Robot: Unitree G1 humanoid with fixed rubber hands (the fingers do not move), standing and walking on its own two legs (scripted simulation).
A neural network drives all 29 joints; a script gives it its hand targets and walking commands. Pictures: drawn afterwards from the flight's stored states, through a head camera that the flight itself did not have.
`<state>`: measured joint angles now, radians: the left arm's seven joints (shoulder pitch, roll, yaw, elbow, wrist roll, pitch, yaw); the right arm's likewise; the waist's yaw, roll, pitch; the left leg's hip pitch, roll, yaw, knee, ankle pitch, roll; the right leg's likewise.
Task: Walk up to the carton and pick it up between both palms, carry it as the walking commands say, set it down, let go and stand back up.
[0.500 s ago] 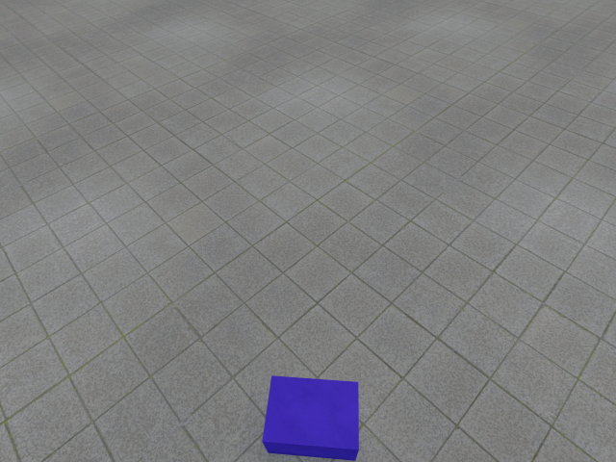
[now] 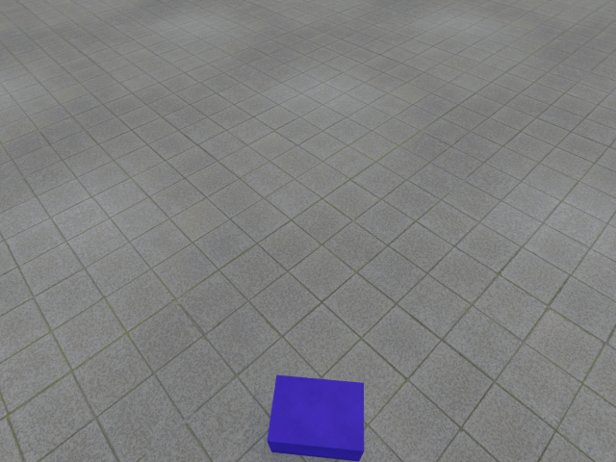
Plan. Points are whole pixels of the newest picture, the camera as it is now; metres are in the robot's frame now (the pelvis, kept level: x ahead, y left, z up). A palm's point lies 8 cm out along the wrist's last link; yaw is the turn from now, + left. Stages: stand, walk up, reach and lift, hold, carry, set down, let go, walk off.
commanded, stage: walk up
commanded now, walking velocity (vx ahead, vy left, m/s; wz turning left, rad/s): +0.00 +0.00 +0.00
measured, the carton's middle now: (317, 417) +0.36 +0.02 -0.71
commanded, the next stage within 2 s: stand in 0.14 s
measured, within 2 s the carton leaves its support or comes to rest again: neither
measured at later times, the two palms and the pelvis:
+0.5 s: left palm out of the picture +0.13 +0.25 -0.14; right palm out of the picture +0.13 -0.23 -0.14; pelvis -0.03 +0.01 -0.03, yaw +1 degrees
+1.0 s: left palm out of the picture +0.15 +0.23 -0.18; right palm out of the picture +0.14 -0.22 -0.17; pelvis -0.08 +0.01 -0.07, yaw +0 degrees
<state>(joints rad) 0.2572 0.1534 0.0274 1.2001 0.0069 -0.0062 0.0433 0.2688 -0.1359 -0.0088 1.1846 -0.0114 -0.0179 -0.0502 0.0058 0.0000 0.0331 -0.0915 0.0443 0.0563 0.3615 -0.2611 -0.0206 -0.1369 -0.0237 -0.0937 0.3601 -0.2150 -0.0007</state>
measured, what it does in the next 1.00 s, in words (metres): lowers itself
